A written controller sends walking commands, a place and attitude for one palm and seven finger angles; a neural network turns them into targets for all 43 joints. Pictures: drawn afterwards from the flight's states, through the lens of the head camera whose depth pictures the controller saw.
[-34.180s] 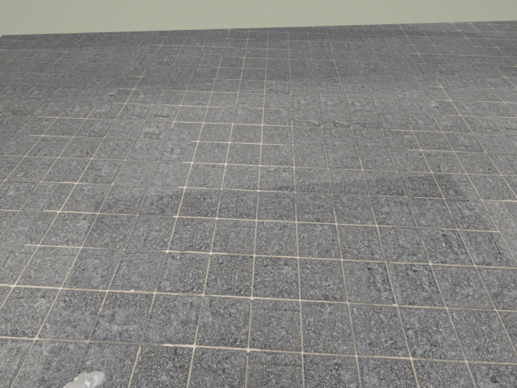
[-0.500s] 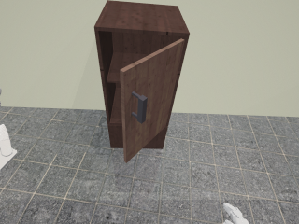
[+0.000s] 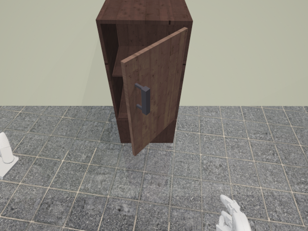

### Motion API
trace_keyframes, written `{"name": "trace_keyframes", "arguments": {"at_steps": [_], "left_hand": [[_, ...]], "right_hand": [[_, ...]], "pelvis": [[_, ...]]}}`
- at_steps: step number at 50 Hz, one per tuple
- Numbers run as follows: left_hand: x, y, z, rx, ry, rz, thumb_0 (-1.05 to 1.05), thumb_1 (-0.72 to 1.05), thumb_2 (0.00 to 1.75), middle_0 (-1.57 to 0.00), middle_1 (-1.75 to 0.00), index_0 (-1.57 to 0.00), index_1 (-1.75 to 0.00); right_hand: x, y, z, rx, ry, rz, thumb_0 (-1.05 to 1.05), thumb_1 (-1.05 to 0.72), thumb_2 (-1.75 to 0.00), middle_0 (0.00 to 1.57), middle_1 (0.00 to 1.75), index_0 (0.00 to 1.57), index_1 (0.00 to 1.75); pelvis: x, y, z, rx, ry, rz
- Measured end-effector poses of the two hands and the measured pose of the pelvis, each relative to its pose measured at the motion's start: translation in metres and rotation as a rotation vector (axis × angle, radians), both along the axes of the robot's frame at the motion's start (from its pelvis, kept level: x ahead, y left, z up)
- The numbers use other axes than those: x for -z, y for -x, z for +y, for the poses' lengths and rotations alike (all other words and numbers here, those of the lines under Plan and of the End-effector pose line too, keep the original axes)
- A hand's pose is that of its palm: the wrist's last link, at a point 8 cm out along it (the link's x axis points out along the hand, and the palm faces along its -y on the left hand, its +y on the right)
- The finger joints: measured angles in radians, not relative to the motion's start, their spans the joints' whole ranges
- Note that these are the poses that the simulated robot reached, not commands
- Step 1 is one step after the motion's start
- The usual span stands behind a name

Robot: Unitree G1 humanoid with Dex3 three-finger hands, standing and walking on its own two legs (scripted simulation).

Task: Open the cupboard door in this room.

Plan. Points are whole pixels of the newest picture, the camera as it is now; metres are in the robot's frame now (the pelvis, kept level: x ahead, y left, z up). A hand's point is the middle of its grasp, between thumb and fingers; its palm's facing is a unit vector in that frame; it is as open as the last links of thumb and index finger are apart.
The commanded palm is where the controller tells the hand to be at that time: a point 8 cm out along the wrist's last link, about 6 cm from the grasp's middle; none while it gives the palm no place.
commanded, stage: stop stepping back and stand still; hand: left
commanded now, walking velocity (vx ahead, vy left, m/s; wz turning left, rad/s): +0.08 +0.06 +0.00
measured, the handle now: (141, 98) +0.59 +0.07 -0.02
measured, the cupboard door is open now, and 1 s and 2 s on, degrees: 48 48 48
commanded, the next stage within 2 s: let the arm hang, fingers relaxed in 0.40 s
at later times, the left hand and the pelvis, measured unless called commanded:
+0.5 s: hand (19, 149) +0.23 +0.26 +0.17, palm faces +0.35 -0.79 -0.51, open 7.4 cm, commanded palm none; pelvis +0.02 +0.01 +0.01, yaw -1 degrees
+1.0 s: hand out of the picture -0.09 +0.20 -0.16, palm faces +0.08 -0.98 -0.18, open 7.2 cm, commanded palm none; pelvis -0.01 +0.03 +0.01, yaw +2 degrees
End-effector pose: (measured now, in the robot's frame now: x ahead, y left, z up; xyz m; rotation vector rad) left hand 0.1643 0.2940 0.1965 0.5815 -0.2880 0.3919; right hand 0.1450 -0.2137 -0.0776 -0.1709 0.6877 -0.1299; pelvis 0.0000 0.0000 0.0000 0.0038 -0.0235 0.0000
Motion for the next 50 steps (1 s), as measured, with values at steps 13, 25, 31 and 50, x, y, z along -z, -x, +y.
{"name": "trace_keyframes", "arguments": {"at_steps": [13, 25, 31, 50], "left_hand": [[0.009, -0.023, 0.015, -0.046, 0.051, 0.034, 0.02, 0.89, 0.90, -0.22, -0.31, -0.21, -0.30], [0.001, -0.025, 0.007, 0.050, 0.002, 0.088, 0.02, 0.89, 0.90, -0.22, -0.31, -0.21, -0.30], [0.146, -0.024, 0.026, -0.057, 0.238, 0.630, 0.00, 0.90, 0.90, -0.20, -0.30, -0.20, -0.30], [0.327, 0.258, -0.047, -0.382, 0.733, 1.746, 0.00, 0.96, 0.90, -0.21, -0.30, -0.20, -0.30]], "right_hand": [[0.000, -0.023, -0.018, 0.014, 0.065, 0.088, 0.02, -0.90, -0.90, 0.20, 0.30, 0.21, 0.30], [-0.023, -0.039, -0.009, 0.027, 0.046, -0.004, 0.01, -0.91, -0.90, 0.20, 0.30, 0.20, 0.30], [0.017, -0.021, -0.014, -0.058, 0.029, 0.148, 0.01, -0.90, -0.90, 0.20, 0.30, 0.20, 0.30], [0.049, 0.184, 0.017, 0.069, -0.005, 0.820, 0.01, -0.91, -0.90, 0.20, 0.30, 0.20, 0.30]], "pelvis": [[-0.006, -0.025, 0.008, 0.003, -0.001, 0.005], [-0.012, -0.022, 0.010, 0.021, 0.015, 0.029], [-0.006, -0.009, 0.023, -0.017, 0.017, 0.043], [-0.014, 0.014, 0.026, -0.035, 0.026, -0.004]]}}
